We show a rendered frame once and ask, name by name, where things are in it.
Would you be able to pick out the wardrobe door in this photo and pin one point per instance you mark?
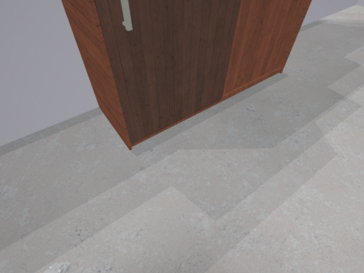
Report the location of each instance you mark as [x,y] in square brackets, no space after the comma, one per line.
[173,63]
[263,30]

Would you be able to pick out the handle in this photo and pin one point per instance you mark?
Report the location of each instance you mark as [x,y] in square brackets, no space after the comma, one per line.
[126,15]

